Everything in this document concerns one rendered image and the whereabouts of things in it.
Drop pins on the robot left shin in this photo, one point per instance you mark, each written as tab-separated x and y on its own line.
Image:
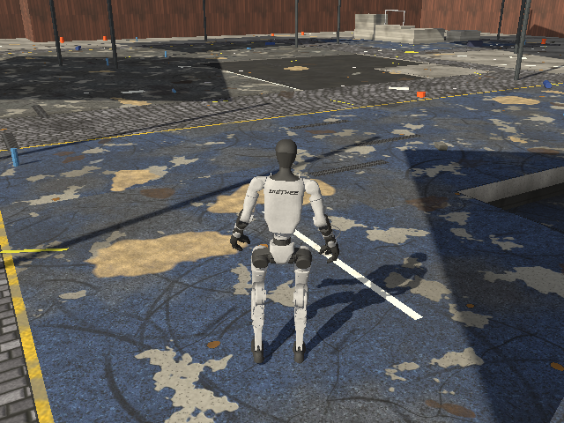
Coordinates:
257	316

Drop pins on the left robot hand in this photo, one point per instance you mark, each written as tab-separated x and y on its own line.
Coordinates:
234	240

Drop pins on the robot left upper arm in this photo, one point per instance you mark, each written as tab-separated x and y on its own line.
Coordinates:
256	184

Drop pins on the left robot forearm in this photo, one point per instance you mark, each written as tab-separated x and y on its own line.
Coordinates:
239	226

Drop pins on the right robot hand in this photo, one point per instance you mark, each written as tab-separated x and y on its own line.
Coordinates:
333	250

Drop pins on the right robot forearm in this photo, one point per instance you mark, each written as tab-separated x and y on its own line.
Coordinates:
328	234

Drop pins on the right robot thigh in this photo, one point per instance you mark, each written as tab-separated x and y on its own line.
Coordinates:
302	265

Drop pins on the robot right upper arm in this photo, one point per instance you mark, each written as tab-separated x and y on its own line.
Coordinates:
316	200

